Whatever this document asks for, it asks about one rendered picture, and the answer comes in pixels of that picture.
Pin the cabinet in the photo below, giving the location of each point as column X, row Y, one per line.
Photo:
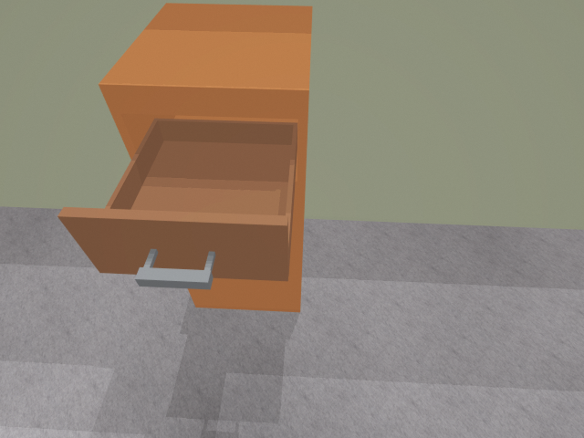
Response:
column 222, row 62

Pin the handle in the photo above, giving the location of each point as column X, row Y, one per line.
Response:
column 148, row 276

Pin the drawer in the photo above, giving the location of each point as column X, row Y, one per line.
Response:
column 194, row 186

